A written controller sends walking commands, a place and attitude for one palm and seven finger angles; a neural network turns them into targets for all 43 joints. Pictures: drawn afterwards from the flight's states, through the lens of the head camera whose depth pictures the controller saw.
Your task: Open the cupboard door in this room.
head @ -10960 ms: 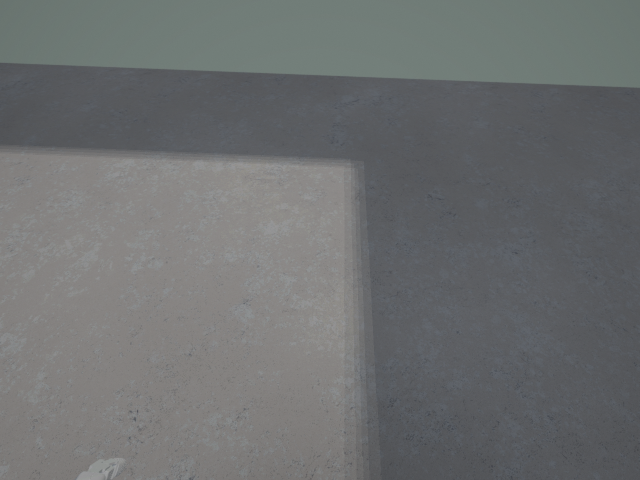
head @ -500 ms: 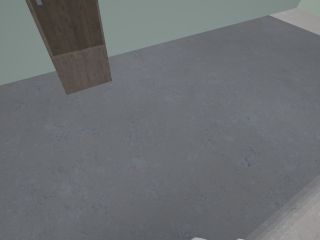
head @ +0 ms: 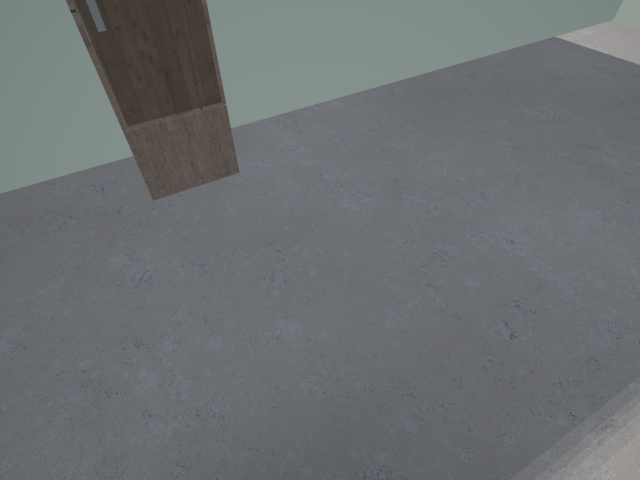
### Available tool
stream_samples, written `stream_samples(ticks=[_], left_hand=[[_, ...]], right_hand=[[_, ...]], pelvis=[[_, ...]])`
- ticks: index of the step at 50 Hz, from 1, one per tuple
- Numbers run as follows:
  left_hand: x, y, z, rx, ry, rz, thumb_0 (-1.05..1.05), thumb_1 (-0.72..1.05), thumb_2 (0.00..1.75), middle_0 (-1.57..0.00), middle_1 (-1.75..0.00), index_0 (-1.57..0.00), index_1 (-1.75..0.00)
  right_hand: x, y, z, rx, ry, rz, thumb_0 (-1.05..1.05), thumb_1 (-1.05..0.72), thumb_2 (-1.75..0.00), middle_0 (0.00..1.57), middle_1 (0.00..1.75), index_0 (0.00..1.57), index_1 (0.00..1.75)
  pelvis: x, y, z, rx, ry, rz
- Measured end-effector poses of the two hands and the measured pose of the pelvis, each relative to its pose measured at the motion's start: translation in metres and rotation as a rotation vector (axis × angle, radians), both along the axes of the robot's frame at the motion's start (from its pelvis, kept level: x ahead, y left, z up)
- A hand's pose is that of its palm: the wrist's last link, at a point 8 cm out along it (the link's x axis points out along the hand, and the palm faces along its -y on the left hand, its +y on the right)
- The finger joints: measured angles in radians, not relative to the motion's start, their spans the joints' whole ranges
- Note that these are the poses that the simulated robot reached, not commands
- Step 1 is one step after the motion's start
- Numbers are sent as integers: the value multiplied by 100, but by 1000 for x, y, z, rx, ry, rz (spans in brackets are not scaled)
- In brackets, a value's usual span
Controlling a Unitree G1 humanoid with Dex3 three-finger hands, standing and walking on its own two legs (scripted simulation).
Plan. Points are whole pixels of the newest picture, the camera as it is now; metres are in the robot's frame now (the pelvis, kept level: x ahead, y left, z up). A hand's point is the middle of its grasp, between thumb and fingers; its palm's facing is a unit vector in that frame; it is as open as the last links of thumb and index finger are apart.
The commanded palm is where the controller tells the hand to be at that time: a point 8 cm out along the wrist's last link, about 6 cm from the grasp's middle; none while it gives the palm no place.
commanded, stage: turn or walk to find it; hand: left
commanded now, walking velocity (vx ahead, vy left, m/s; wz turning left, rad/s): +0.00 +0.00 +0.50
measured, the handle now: (91, 4) +1.34 +0.77 +0.06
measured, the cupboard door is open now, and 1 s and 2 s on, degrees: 0 0 0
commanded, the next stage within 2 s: stand and wait in 1.26 s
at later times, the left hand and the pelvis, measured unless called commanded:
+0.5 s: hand out of the picture -0.04 +0.20 -0.16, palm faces +0.27 -0.93 -0.24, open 7.4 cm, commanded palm none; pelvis -0.04 +0.00 +0.00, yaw +13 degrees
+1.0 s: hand out of the picture -0.06 +0.24 -0.15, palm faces +0.40 -0.87 -0.29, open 7.4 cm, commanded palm none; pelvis -0.07 +0.00 +0.00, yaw +24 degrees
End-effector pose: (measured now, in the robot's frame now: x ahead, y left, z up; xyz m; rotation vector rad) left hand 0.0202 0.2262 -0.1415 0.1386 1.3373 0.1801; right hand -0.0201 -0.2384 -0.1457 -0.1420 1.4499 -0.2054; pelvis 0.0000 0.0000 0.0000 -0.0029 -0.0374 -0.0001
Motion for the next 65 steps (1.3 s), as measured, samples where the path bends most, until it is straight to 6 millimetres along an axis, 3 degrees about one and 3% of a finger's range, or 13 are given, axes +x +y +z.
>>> stream_samples(ticks=[4,9,13,21,25,30,36,44,50,53,60,65], left_hand=[[-12,7,-3,-6,24,29,0,92,89,-20,-30,-20,-30],[-21,12,2,32,11,54,0,92,89,-20,-30,-20,-30],[-30,9,12,67,-37,92,0,91,89,-20,-30,-20,-30],[-63,7,19,69,-66,179,0,91,89,-20,-30,-20,-30],[-82,14,13,48,-62,218,0,91,89,-20,-30,-20,-30],[-116,37,-9,20,-35,281,0,91,89,-20,-30,-20,-30],[-138,61,-2,34,12,322,0,91,89,-20,-30,-20,-30],[-124,70,20,91,-70,339,0,91,90,-20,-30,-20,-30],[-103,50,29,135,-152,337,0,91,90,-20,-30,-20,-30],[-103,32,34,153,-184,348,0,91,90,-20,-30,-20,-30],[-136,-5,40,130,-151,431,0,91,89,-20,-30,-20,-30],[-170,-18,33,108,-112,504,0,91,89,-20,-30,-20,-30]], right_hand=[[-7,11,3,15,19,16,1,-92,-90,20,30,20,30],[5,15,-2,51,-19,45,1,-91,-90,20,30,20,30],[29,8,-9,72,-68,96,1,-91,-90,20,30,20,30],[90,-4,7,32,-178,226,1,-91,-90,20,30,20,30],[114,5,18,4,-221,299,1,-91,-90,20,30,20,30],[135,33,23,-31,-293,392,1,-91,-90,20,30,20,30],[124,61,33,-18,-298,434,1,-91,-90,20,30,20,30],[93,63,21,37,-208,439,1,-91,-90,20,30,21,30],[76,37,-1,72,-139,432,1,-91,-90,21,30,21,30],[76,22,-11,81,-111,443,1,-91,-90,20,30,21,30],[89,4,-3,69,-95,504,1,-91,-90,20,30,20,30],[100,7,4,45,-90,570,1,-91,-90,20,30,20,30]], pelvis=[[-6,3,1,15,8,12],[-14,-4,-1,30,26,46],[-21,-12,-1,15,26,97],[-35,-9,5,27,23,190],[-43,0,4,27,29,226],[-55,20,-8,2,31,275],[-64,30,2,-8,26,305],[-69,24,8,-6,36,363],[-69,2,1,18,43,415],[-70,-10,-1,18,31,452],[-74,-23,8,45,23,520],[-80,-25,9,43,27,568]])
